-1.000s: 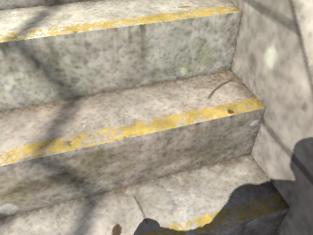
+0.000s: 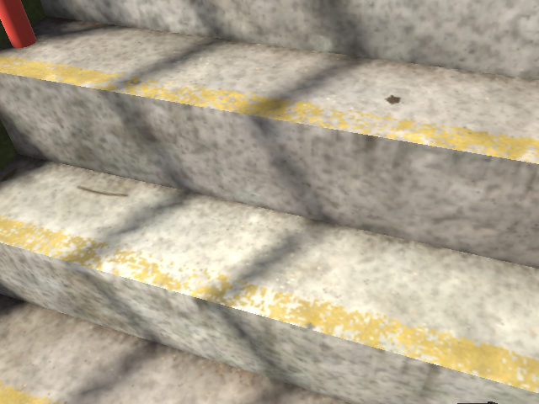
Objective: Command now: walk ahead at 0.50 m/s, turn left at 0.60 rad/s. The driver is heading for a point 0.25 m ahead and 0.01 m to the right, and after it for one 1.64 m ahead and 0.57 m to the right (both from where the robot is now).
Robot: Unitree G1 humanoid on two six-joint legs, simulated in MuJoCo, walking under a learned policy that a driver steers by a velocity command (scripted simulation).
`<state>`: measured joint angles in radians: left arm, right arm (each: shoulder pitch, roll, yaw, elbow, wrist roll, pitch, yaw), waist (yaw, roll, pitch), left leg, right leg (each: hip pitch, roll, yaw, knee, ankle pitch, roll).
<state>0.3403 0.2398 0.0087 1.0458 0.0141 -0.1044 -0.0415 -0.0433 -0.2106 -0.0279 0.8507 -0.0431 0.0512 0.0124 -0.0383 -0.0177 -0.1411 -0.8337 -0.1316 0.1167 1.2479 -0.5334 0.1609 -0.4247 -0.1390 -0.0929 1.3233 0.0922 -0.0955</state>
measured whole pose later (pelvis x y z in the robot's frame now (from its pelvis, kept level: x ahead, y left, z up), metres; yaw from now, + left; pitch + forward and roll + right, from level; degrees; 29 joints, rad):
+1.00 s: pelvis +0.42 -0.02 +0.40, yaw -14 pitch +9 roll +6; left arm 0.49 0.07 0.02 1.21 0.05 -0.13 -0.17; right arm -0.21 -0.06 0.08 0.71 -0.05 0.03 0.07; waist 0.05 -0.07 -0.20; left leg -1.01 0.04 0.21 1.33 -0.49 0.08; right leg -0.42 0.01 0.29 1.01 0.07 -0.14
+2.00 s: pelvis +0.82 -0.22 +0.85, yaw -39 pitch +11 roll +7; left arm 0.31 0.24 0.03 1.08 0.06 -0.08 -0.18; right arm -0.10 -0.12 0.06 0.72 -0.02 0.12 0.07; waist -0.06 -0.19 -0.20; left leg -1.06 -0.12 0.12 1.27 -0.37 0.11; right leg -0.30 -0.05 0.12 0.32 0.46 -0.28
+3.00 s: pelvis +0.95 -0.34 +0.99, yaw -19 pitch +8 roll +1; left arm 0.02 0.24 0.05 0.78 0.03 -0.08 -0.04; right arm 0.14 -0.12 0.00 0.87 -0.01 -0.01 0.05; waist -0.06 -0.06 -0.13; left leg -0.56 0.07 0.05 0.87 0.00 -0.01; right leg -0.29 -0.22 -0.30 0.46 -0.19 0.01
